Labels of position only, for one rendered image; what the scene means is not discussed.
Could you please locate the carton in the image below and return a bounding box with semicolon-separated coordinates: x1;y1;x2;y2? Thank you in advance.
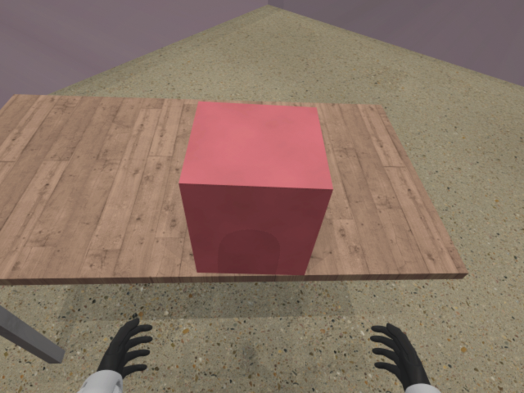
178;102;333;275

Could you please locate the robot left hand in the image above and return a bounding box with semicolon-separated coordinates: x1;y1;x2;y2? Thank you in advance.
97;318;152;379

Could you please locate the robot left forearm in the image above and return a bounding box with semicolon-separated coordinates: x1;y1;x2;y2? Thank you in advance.
77;370;123;393

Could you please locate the robot right hand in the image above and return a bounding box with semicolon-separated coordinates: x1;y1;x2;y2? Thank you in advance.
370;323;431;392

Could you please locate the table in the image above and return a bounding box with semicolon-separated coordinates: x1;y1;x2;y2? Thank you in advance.
0;94;469;364

